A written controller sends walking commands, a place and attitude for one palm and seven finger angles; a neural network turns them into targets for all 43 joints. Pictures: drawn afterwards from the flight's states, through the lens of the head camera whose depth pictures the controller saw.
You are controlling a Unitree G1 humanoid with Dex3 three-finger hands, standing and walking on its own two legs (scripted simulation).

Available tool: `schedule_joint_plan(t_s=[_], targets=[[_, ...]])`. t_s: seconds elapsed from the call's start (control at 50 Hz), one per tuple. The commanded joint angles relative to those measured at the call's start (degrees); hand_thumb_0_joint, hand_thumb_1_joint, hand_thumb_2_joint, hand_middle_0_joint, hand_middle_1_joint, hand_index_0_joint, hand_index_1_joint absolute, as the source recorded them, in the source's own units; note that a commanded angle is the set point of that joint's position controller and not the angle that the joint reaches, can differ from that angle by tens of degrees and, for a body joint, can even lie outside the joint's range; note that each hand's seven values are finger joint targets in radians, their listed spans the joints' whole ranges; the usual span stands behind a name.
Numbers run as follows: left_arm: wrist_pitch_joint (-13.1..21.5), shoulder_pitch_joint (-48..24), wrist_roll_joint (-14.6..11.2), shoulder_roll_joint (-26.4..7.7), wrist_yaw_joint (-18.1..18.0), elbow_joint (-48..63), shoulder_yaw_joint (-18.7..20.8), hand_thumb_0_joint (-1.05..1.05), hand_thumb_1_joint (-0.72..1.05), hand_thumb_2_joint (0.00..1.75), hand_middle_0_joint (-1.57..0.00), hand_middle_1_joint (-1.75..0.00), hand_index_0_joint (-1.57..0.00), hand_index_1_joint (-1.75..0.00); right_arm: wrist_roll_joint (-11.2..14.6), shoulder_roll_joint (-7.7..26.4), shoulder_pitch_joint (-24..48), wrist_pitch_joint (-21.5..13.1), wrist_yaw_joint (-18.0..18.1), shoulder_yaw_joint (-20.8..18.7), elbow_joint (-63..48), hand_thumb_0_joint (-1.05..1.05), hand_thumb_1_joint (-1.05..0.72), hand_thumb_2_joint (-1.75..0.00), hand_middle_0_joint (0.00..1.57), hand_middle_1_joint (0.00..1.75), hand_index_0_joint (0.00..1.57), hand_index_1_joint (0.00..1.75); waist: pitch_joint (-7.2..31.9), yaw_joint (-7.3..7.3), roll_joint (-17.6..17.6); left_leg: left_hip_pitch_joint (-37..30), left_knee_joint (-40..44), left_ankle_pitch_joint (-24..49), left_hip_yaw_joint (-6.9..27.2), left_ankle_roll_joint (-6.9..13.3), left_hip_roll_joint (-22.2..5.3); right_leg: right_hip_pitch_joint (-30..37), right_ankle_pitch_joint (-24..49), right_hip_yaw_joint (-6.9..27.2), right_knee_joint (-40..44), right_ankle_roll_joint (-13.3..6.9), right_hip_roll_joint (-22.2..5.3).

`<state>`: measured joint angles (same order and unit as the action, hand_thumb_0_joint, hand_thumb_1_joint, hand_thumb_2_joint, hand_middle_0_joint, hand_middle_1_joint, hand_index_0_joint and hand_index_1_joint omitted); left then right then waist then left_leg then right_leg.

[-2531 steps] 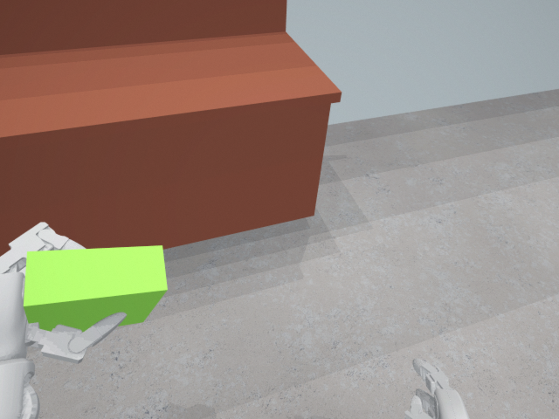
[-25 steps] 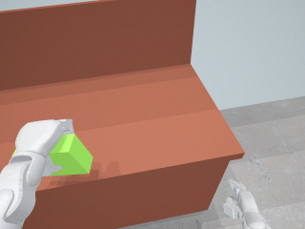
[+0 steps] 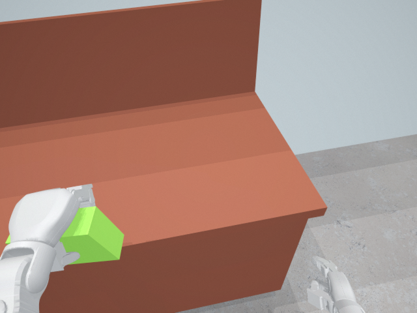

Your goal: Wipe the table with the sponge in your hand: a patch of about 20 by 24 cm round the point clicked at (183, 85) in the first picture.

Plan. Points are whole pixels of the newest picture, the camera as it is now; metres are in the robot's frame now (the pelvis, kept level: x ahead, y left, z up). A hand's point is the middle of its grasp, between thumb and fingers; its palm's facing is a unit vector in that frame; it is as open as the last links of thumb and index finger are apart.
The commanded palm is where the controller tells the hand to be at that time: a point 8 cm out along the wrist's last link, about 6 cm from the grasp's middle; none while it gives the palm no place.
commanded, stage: bring the sponge back beside the body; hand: left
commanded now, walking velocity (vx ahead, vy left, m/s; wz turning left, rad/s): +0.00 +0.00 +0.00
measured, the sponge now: (77, 242) +0.19 +0.29 +0.06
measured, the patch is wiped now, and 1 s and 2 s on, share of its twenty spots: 1.00 1.00 1.00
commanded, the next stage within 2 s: step back with the hand held close in 0.40 s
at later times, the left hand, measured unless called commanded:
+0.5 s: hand (64, 234) +0.18 +0.29 +0.11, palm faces +0.06 -0.09 -0.99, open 9.3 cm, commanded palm +0.15 +0.27 +0.17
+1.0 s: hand (72, 219) +0.19 +0.26 +0.14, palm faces +0.34 -0.82 -0.46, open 9.3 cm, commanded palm +0.14 +0.30 +0.17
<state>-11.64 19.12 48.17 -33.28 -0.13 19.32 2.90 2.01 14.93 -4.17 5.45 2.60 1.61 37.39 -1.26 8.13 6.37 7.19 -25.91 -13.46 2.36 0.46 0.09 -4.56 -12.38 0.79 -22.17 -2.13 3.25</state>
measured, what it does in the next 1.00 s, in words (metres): stands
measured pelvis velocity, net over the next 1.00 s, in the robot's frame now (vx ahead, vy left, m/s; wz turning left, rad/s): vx -0.02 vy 0.02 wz -0.01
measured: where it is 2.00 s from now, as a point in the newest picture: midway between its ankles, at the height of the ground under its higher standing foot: outside the picture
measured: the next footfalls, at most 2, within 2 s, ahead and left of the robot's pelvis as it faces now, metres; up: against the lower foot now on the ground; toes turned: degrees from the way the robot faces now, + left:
left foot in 1.60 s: -0.03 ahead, +0.15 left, +0.00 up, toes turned +4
right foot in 1.86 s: -0.15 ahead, -0.12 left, +0.00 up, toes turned +0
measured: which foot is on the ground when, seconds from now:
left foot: down 0.00-1.00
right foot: down 0.00-1.00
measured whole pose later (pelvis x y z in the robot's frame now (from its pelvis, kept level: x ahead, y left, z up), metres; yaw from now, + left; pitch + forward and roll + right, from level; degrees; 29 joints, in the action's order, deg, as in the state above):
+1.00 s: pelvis -0.02 +0.02 -0.01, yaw -1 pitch +2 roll -1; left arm 5.6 30.3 -3.7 -23.3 -6.8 27.9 20.7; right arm 1.4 13.3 -14.3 0.4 4.2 0.5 34.3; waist 1.6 -0.9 1.8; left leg 21.7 -34.8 -14.7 1.9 1.7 2.0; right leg -20.1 -14.5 1.7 -33.0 -0.1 2.1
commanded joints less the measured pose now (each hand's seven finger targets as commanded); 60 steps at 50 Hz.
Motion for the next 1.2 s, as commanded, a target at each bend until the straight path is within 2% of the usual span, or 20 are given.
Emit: schedule_joint_plan(t_s=[0.0, 0.12, 0.18, 0.24, 0.26, 0.34, 0.48, 0.5, 0.52, 0.54, 0.58, 0.64, 0.66, 0.7, 0.8, 0.88, 1.02, 1.06, 1.1, 1.18], targets=[[-3.81, -7.35, -0.51, -9.30, -3.40, 9.29, 8.85, 0.00, 0.10, 1.30, -1.20, -1.60, -1.20, -1.60, 0.28, 5.70, 13.06, -3.32, -0.40, -2.37, -10.38, 0.00, -0.90, -0.90, 0.20, 0.30, 0.20, 0.30, 7.77, -0.28, -1.23, -0.90, 3.06, 11.01, 0.92, 1.97, 0.95, -0.62, 6.41, 3.34, 3.83, -2.06, -0.22], [-6.31, -11.39, 0.64, -9.24, 0.06, 8.28, 5.02, 0.00, 0.10, 1.30, -1.20, -1.60, -1.20, -1.60, 0.30, 6.12, 14.69, -3.81, 0.74, -1.74, -10.05, 0.00, -0.90, -0.90, 0.20, 0.30, 0.20, 0.30, 5.83, -1.70, -4.86, -0.44, 3.84, 7.22, 0.82, 2.74, 1.04, -2.05, 1.95, 3.64, 4.84, -1.27, -0.77], [-4.05, -14.00, 2.44, -13.01, -0.02, 13.34, 7.62, 0.00, 0.10, 1.30, -1.20, -1.60, -1.20, -1.60, -0.25, 5.39, 14.69, -4.78, 1.12, -1.42, -10.79, 0.00, -0.90, -0.90, 0.20, 0.30, 0.20, 0.30, 9.04, -0.70, -2.66, -1.42, 3.27, 8.00, 0.88, 2.98, 1.37, -0.49, 2.12, 3.90, 4.00, -1.57, -0.73], [-2.02, -9.02, 1.81, -12.94, -0.82, 11.92, 9.57, 0.00, 0.10, 1.30, -1.20, -1.60, -1.20, -1.60, -0.49, 5.38, 13.29, -4.30, 0.88, -1.72, -10.12, 0.00, -0.90, -0.90, 0.20, 0.30, 0.20, 0.30, 7.02, -0.22, -2.66, -1.51, 3.25, 8.52, 0.70, 2.71, 1.22, -1.10, 2.76, 3.95, 4.76, -1.72, -0.53], [-1.72, -9.98, 2.06, -14.78, -1.24, 14.39, 11.28, 0.00, 0.10, 1.30, -1.20, -1.60, -1.20, -1.60, -0.20, 5.55, 14.90, -4.54, 0.78, -1.64, -10.58, 0.00, -0.90, -0.90, 0.20, 0.30, 0.20, 0.30, 7.90, 0.00, 1.03, -2.03, 3.51, 7.91, 1.13, 2.59, 1.34, -0.50, 2.16, 6.18, 4.90, -2.37, 0.18], [-2.82, -9.85, 1.23, -11.63, -2.94, 10.05, 9.70, 0.00, 0.10, 1.30, -1.20, -1.60, -1.20, -1.60, -0.17, 5.34, 13.40, -3.76, 0.35, -1.96, -9.92, 0.00, -0.90, -0.90, 0.20, 0.30, 0.20, 0.30, 4.70, -0.29, 0.41, -0.58, 3.67, 7.32, 0.51, 2.01, 1.08, -2.16, 1.13, 4.74, 5.46, -2.12, -0.11], [-6.02, -13.15, 0.93, -9.45, -1.17, 9.06, 5.78, 0.00, 0.10, 1.30, -1.20, -1.60, -1.20, -1.60, 0.29, 5.82, 15.60, -4.28, 1.00, -1.74, -10.45, 0.00, -0.90, -0.90, 0.20, 0.30, 0.20, 0.30, 6.32, -1.19, -2.34, -0.53, 3.87, 5.22, 0.26, 2.44, 1.37, -2.16, -1.45, 5.23, 5.49, -1.58, -0.77], [-6.35, -10.06, 0.82, -3.65, -0.49, 5.15, 0.83, 0.00, 0.10, 1.30, -1.20, -1.60, -1.20, -1.60, 0.27, 5.45, 15.36, -4.60, 1.02, -1.58, -10.19, 0.00, -0.90, -0.90, 0.20, 0.30, 0.20, 0.30, 3.98, -1.93, -3.65, -0.19, 4.04, 4.81, -0.14, 2.38, 1.31, -3.78, -1.79, 4.24, 5.94, -1.30, -0.74], [5.46, -18.66, -47.90, 3.88, -2.37, 16.95, 14.01, 0.00, 0.10, 1.30, -1.20, -1.60, -1.20, -1.60, 0.84, 3.25, 5.83, -5.26, 0.78, -1.91, -20.93, 0.00, -0.90, -0.90, 0.20, 0.30, 0.20, 0.30, -3.70, -7.21, -12.24, 1.52, -2.29, -4.37, 1.34, 3.45, 0.24, -15.66, 0.39, 9.89, 10.02, -0.92, -3.21], [9.34, -7.46, -48.08, -0.76, -3.16, 5.51, 16.00, 0.00, 0.10, 1.30, -1.20, -1.60, -1.20, -1.60, -0.60, 3.28, 1.35, -6.24, 0.56, -0.68, -15.98, 0.00, -0.90, -0.90, 0.20, 0.30, 0.20, 0.30, 0.34, -6.54, -18.29, -0.08, -5.41, -5.19, 0.84, 3.22, 0.71, -16.37, -1.05, 8.71, 9.48, -1.48, -5.99], [13.48, -7.32, -50.03, -1.34, -4.10, 12.44, 18.35, 0.00, 0.10, 1.30, -1.20, -1.60, -1.20, -1.60, -0.46, 3.21, -0.94, -6.35, 0.55, -1.35, -15.40, 0.00, -0.90, -0.90, 0.20, 0.30, 0.20, 0.30, 4.05, -6.68, -18.29, -0.97, -6.92, -4.28, 1.71, 2.52, -0.10, -16.43, 0.43, 9.57, 8.33, -1.89, -9.61], [18.16, -4.02, -52.13, -3.50, -6.15, 24.46, 22.45, 0.00, 0.10, 1.30, -1.20, -1.60, -1.20, -1.60, -0.84, 4.81, -0.85, -7.63, 1.71, -1.90, -15.27, 0.00, -0.90, -0.90, 0.20, 0.30, 0.20, 0.30, 12.78, -6.74, -4.01, -0.71, -4.61, 6.97, 2.60, 2.29, -3.13, -9.87, 16.09, 6.97, -1.71, -1.64, -11.71], [19.22, -2.51, -52.52, -6.28, -7.02, 29.11, 25.66, 0.00, 0.10, 1.30, -1.20, -1.60, -1.20, -1.60, -1.17, 6.08, -0.50, -7.94, 1.97, -2.24, -15.60, 0.00, -0.90, -0.90, 0.20, 0.30, 0.20, 0.30, 14.20, -5.91, 4.54, -0.02, -1.62, 9.69, 4.97, 2.60, -4.96, -8.44, 14.73, 5.53, -5.00, -0.93, -9.80], [19.72, 4.70, -52.63, -2.88, -7.69, 29.72, 25.23, 0.00, 0.10, 1.30, -1.20, -1.60, -1.20, -1.60, -1.27, 5.20, -1.01, -8.39, 1.69, -2.03, -15.53, 0.00, -0.90, -0.90, 0.20, 0.30, 0.20, 0.30, 12.45, -5.64, 9.19, 7.22, -0.39, 14.82, 7.51, 3.38, -6.75, -6.06, 12.75, 2.21, -8.77, 0.62, -6.37], [20.37, 10.13, -52.77, 0.45, -7.57, 24.14, 25.14, 0.00, 0.10, 1.30, -1.20, -1.60, -1.20, -1.60, -1.23, 4.96, -2.65, -7.87, 1.29, -3.31, -13.83, 0.00, -0.90, -0.90, 0.20, 0.30, 0.20, 0.30, 12.81, -6.97, 0.83, 8.63, -1.77, 19.25, 9.09, 2.74, -8.26, -9.08, 6.63, 1.83, -9.59, 1.32, -5.07], [20.55, 11.06, -52.82, 2.94, -7.20, 20.04, 22.90, 0.00, 0.10, 1.30, -1.20, -1.60, -1.20, -1.60, -0.85, 5.50, -3.17, -8.24, 1.68, -3.91, -13.66, 0.00, -0.90, -0.90, 0.20, 0.30, 0.20, 0.30, 12.70, -7.64, -0.48, 9.39, -1.26, 15.87, 8.93, 2.82, -8.49, -10.99, 6.03, 2.01, -9.87, 1.66, -5.04], [21.82, 5.33, -51.99, 1.16, -8.03, 22.57, 22.27, 0.00, 0.10, 1.30, -1.20, -1.60, -1.20, -1.60, -0.79, 5.35, -2.20, -9.05, 2.35, -3.68, -13.23, 0.00, -0.90, -0.90, 0.20, 0.30, 0.20, 0.30, 10.40, -8.36, -8.23, 15.67, -5.37, -2.51, 6.54, 2.11, -5.39, -13.24, 10.27, 7.54, -6.00, -0.41, -10.22], [22.56, 4.01, -51.89, -1.91, -8.69, 25.01, 24.70, 0.00, 0.10, 1.30, -1.20, -1.60, -1.20, -1.60, -1.16, 5.73, -2.15, -9.28, 2.62, -3.89, -13.02, 0.00, -0.90, -0.90, 0.20, 0.30, 0.20, 0.30, 9.92, -8.52, -6.39, 16.07, -5.62, -6.29, 6.55, 2.01, -4.75, -14.83, 7.03, 9.41, -4.86, -1.23, -11.49], [23.01, 5.18, -51.75, -0.42, -8.94, 24.79, 24.08, 0.00, 0.10, 1.30, -1.20, -1.60, -1.20, -1.60, -1.35, 4.99, -1.98, -9.47, 2.50, -3.51, -12.53, 0.00, -0.90, -0.90, 0.20, 0.30, 0.20, 0.30, 9.44, -8.54, -5.29, 17.25, -5.10, -8.87, 7.20, 2.28, -4.81, -15.43, 3.77, 8.89, -5.18, -1.10, -10.69], [23.47, 6.96, -51.21, 0.89, -9.11, 24.34, 24.93, 0.00, 0.10, 1.30, -1.20, -1.60, -1.20, -1.60, -1.60, 5.30, -2.19, -9.80, 2.61, -3.64, -12.70, 0.00, -0.90, -0.90, 0.20, 0.30, 0.20, 0.30, 9.11, -8.45, 2.45, 22.83, 1.99, -17.63, 10.57, 3.86, -7.10, -12.12, -1.53, 4.36, -10.56, 0.75, -5.80]])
